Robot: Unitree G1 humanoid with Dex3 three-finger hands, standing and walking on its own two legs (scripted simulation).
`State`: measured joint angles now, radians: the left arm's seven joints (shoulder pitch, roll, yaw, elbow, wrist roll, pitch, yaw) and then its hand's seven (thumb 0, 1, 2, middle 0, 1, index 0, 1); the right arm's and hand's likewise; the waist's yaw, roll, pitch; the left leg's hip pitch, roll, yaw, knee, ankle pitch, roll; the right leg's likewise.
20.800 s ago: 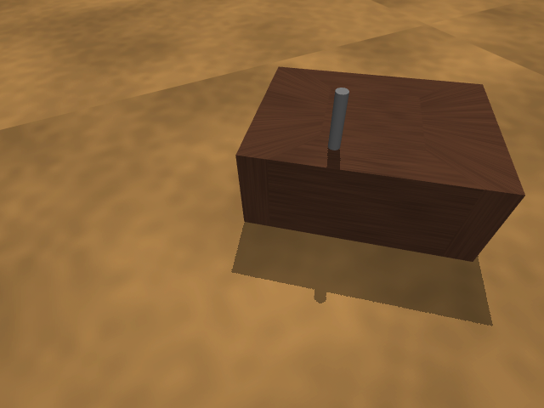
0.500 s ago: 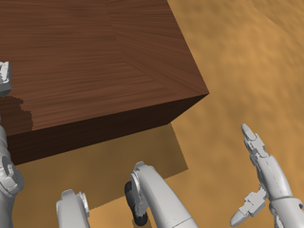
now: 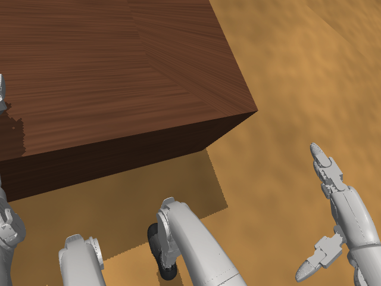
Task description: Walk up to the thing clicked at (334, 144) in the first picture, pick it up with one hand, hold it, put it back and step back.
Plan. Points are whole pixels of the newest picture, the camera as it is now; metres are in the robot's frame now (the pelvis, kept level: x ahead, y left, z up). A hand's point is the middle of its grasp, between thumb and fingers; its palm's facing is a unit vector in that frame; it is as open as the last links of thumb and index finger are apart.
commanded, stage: loosen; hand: left
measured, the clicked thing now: out of the picture +0.56 +0.23 -0.01
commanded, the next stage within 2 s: open in 0.08 s
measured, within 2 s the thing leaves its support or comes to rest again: neither
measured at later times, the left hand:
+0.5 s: hand out of the picture +0.57 +0.22 -0.04, palm faces +0.27 -0.96 +0.00, open 11.1 cm
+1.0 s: hand out of the picture +0.58 +0.25 +0.00, palm faces +0.29 -0.96 +0.01, open 17.5 cm
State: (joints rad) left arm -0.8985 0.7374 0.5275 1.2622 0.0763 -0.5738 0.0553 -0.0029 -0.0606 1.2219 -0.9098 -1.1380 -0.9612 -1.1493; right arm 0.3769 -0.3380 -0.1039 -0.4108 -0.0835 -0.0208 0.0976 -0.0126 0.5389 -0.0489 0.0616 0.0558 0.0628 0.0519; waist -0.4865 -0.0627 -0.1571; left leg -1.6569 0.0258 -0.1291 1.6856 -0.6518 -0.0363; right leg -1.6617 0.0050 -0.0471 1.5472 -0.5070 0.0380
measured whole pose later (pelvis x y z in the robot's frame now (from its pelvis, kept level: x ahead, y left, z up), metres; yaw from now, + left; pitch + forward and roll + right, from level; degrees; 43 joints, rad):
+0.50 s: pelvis +0.00 +0.00 +0.00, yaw +0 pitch +35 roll -6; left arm -0.96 0.75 0.53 1.29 0.08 -0.56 0.05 0.00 -0.19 0.41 -0.71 -0.57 -0.72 -0.56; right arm 0.41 -0.35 -0.12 -0.45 -0.06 -0.01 0.11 -0.01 0.53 -0.04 0.06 0.06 0.06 0.05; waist -0.48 -0.04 -0.14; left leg -1.66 0.02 -0.12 1.69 -0.65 -0.03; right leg -1.67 0.00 -0.04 1.55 -0.50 0.05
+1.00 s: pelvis +0.00 +0.00 +0.01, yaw +0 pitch +35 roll -6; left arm -0.96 0.80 0.57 1.18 0.08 -0.49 0.00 -0.01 -0.57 0.01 -0.12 -0.03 -0.11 -0.03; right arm 0.41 -0.33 -0.09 -0.44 -0.06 0.02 0.10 -0.01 0.52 -0.05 0.06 0.06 0.07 0.05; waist -0.48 -0.06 -0.16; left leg -1.62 0.03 -0.12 1.66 -0.65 -0.03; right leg -1.63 0.01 -0.04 1.52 -0.50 0.05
